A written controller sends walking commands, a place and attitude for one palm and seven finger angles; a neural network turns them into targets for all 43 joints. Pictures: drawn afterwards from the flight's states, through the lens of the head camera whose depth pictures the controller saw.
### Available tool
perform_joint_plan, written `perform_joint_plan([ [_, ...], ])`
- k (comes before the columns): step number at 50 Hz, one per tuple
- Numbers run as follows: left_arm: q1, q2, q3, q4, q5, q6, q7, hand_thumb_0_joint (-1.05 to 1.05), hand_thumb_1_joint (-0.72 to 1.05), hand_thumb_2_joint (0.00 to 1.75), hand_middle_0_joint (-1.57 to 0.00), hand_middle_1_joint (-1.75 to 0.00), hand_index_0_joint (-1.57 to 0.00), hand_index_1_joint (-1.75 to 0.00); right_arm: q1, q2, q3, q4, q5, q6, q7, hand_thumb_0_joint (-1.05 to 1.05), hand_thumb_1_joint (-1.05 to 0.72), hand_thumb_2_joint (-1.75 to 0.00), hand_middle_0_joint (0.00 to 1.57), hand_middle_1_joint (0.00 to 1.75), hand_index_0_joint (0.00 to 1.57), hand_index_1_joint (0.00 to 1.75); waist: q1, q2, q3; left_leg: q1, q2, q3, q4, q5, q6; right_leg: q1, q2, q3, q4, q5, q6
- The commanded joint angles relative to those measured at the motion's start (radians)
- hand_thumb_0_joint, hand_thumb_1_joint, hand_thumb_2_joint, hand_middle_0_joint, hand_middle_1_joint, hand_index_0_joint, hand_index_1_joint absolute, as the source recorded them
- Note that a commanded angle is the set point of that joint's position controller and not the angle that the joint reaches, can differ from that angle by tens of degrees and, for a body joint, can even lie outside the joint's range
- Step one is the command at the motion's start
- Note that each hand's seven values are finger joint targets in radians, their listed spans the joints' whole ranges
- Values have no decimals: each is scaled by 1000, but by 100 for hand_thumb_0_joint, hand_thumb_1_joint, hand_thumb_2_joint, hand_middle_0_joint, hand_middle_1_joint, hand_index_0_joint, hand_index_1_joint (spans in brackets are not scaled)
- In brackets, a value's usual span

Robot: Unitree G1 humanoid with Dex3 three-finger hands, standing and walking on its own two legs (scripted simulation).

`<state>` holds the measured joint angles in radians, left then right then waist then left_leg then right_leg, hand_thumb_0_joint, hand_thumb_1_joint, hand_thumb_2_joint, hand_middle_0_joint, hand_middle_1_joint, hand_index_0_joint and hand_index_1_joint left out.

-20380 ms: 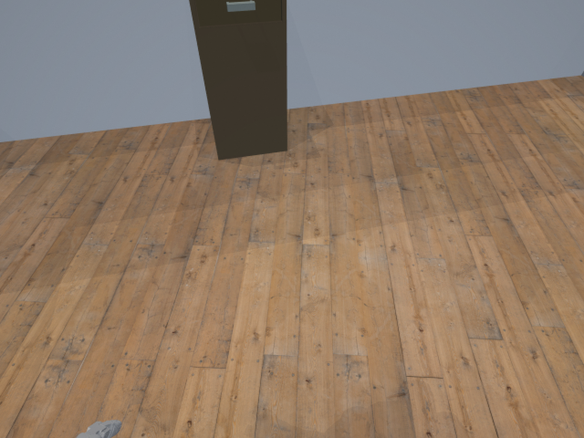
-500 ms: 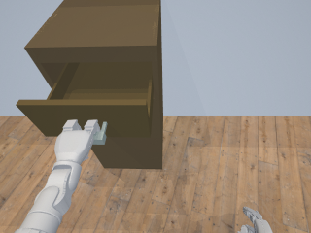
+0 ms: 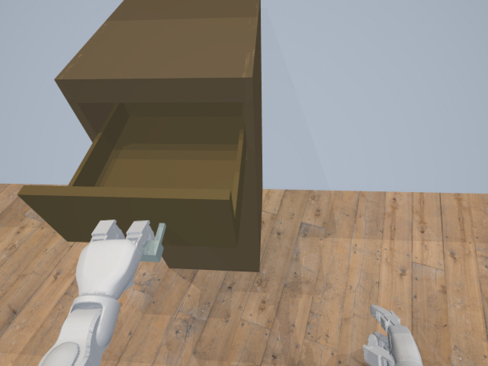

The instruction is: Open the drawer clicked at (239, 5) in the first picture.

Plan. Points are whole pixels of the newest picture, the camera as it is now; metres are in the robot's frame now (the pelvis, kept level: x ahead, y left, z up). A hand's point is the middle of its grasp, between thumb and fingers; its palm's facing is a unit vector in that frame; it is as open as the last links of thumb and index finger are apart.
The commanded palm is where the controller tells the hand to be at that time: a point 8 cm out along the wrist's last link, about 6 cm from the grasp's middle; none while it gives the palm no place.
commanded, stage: pull the drawer open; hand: left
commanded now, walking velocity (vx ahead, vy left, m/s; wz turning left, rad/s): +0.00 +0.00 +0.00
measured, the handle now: (131, 238) +0.31 +0.23 +0.03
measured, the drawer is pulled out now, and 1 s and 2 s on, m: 0.25 0.30 0.30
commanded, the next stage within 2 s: open the thumb to release the handle in 0.70 s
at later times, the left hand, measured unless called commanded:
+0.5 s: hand (115, 306) +0.20 +0.23 +0.01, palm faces -0.01 -0.07 -1.00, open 5.9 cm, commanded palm +0.16 +0.25 +0.06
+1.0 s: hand (118, 301) +0.21 +0.23 +0.01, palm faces +0.07 -0.07 -1.00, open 6.5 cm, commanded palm +0.18 +0.24 +0.06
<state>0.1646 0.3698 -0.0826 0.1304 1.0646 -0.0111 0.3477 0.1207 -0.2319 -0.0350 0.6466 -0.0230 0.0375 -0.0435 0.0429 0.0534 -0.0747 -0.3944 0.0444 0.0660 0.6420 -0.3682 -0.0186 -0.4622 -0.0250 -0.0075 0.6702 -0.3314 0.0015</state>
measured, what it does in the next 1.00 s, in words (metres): stands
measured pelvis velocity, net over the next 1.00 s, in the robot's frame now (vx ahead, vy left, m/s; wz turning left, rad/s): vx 0.00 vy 0.00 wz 0.00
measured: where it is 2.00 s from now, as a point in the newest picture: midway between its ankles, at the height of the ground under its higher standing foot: outside the picture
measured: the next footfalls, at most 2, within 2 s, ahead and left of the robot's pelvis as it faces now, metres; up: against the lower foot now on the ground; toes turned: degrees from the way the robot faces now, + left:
none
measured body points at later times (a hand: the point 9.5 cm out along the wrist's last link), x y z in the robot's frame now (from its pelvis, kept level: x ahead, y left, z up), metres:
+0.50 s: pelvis -0.01 -0.01 +0.00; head +0.02 -0.03 +0.45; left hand +0.20 +0.23 +0.06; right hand +0.20 -0.23 -0.11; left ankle -0.03 +0.13 -0.72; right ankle +0.00 -0.12 -0.72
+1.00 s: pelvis +0.00 +0.00 -0.01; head +0.04 -0.03 +0.43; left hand +0.20 +0.23 +0.06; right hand +0.21 -0.23 -0.12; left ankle -0.03 +0.13 -0.72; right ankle +0.00 -0.12 -0.72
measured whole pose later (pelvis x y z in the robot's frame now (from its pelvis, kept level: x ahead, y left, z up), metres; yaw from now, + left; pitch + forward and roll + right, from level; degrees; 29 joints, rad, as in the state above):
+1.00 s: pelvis +0.00 +0.00 -0.01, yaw +0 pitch +9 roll +1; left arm 0.41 0.35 -0.09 -0.10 1.07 0.00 0.45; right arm 0.10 -0.23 -0.05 0.64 -0.05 0.05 -0.02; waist 0.07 0.06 -0.09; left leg -0.48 0.04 0.06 0.76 -0.43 -0.02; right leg -0.54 -0.03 -0.01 0.78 -0.39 0.00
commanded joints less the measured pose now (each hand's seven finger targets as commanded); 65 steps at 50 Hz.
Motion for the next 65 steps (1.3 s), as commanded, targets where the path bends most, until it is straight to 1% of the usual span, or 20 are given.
perform_joint_plan([
  [1,-19,180,187,-240,-22,33,60,0,90,90,-40,-135,-40,-135,-119,-106,-34,-158,-2,-46,-1,0,-90,-90,20,30,20,30,50,-38,-230,61,-74,-9,-47,356,26,190,51,-13,-60,377,-38],
  [3,7,175,183,-264,-19,31,68,0,90,90,-40,-135,-40,-135,-123,-100,-31,-162,-5,-48,1,0,-90,-90,20,30,20,30,51,-28,-218,55,-76,-11,-43,332,25,176,48,-16,-56,361,-36],
  [6,18,200,215,-258,-20,26,74,0,90,90,-40,-135,-40,-135,-133,-101,-30,-159,-7,-47,-5,0,-90,-90,20,30,20,30,50,-71,-192,38,-77,-14,-40,307,27,171,49,-5,-60,353,-37],
  [12,-7,209,213,-253,-15,19,84,0,90,90,-40,-135,-40,-135,-141,-94,-24,-147,-11,-49,-15,0,-90,-90,20,30,20,30,45,-58,-174,28,-82,-16,-33,243,29,147,43,1,-64,300,-31],
  [17,99,213,232,-267,-21,21,82,0,90,90,-40,-135,-40,-135,-154,-86,-23,-153,-9,-45,-17,0,-90,-90,20,30,20,30,69,-38,-186,30,-86,-11,-37,244,26,171,44,8,-67,306,-34],
  [20,153,209,239,-296,-32,16,80,0,90,90,-40,-135,-40,-135,-159,-84,-21,-157,-10,-47,-16,0,-90,-90,20,30,20,30,73,-66,-186,23,-86,-13,-32,253,28,180,42,14,-65,342,-32],
  [27,268,210,262,-350,-36,6,85,0,90,90,-40,-135,-40,-135,-170,-82,-17,-174,-16,-45,-10,0,-90,-90,20,30,20,30,81,-50,-151,8,-85,-12,-33,227,26,167,41,26,-66,309,-33],
  [31,387,206,276,-414,-37,-2,95,0,90,90,-40,-135,-40,-135,-164,-85,-23,-186,-19,-43,7,0,-90,-90,20,30,20,30,97,5,-190,24,-82,-10,-25,289,20,179,45,21,-45,354,-44],
  [34,467,173,245,-439,-40,-1,102,0,90,90,-40,-135,-40,-135,-170,-86,-20,-195,-20,-40,24,0,-90,-90,20,30,20,30,90,-21,-175,4,-77,-13,-7,320,22,159,48,17,-19,392,-42],
  [37,493,206,285,-454,-40,1,116,0,90,90,-40,-135,-40,-135,-168,-92,-22,-198,-23,-36,28,0,-90,-90,20,30,20,30,93,-9,-185,-3,-77,-13,3,327,20,162,46,33,-8,430,-43],
  [39,526,181,268,-463,-39,2,125,0,90,90,-40,-135,-40,-135,-163,-89,-24,-202,-24,-35,37,0,-90,-90,20,30,20,30,89,-18,-190,-6,-72,-16,14,354,21,148,48,25,8,443,-43],
  [40,108,140,166,-464,-21,2,134,0,90,90,-40,-135,-40,-135,-159,-109,-21,-169,-27,-29,29,0,-90,-90,20,30,20,30,-17,-25,-171,-4,-73,-32,41,302,27,51,46,16,10,392,-35],
  [41,90,159,216,-453,-14,-7,149,0,83,87,-40,-134,-40,-134,-135,-94,-40,-179,-30,-40,17,0,-90,-90,20,30,20,30,6,-22,-186,2,-64,-33,43,293,28,43,53,9,12,332,-38],
  [42,169,162,225,-401,-2,-6,161,0,76,84,-39,-134,-39,-134,-129,-98,-37,-176,-37,-49,17,0,-90,-90,20,30,20,30,24,6,-168,1,-66,-36,39,289,24,34,55,1,14,312,-41],
  [43,244,159,232,-367,1,8,167,0,69,81,-38,-133,-38,-133,-124,-95,-42,-172,-33,-48,21,0,-90,-90,20,30,20,30,40,-5,-215,17,-66,-32,46,315,24,54,57,0,19,336,-44],
  [46,189,149,194,-426,3,41,165,0,48,72,-37,-130,-37,-130,-117,-99,-44,-178,-29,-36,22,0,-90,-90,20,30,20,30,34,-18,-296,51,-66,-34,59,398,19,86,53,2,34,405,-43],
  [52,182,127,137,-370,1,96,121,0,6,54,-34,-126,-34,-126,-159,-92,-17,-178,-16,-28,9,0,-90,-90,20,30,20,30,39,-95,-187,10,-67,-37,23,307,25,97,52,-15,4,347,-32],
  [56,170,175,167,-364,-1,97,85,0,-22,42,-32,-123,-32,-123,-168,-89,-6,-183,-15,-27,-2,0,-90,-90,20,30,20,30,53,-84,-180,20,-73,-32,2,272,29,129,50,-7,-22,318,-33],
  [60,165,154,146,-366,-3,73,60,0,-50,30,-30,-120,-30,-120,-165,-79,0,-180,-16,-32,-2,0,-90,-90,20,30,20,30,56,-41,-163,32,-76,-28,-7,265,27,128,50,-8,-34,303,-33],
  [65,164,149,149,-369,-5,37,54,0,-50,30,-30,-120,-30,-120,-161,-80,-2,-179,-22,-36,2,0,-90,-90,20,30,20,30,54,-52,-148,21,-79,-28,-11,244,27,125,46,-1,-47,294,-31],
])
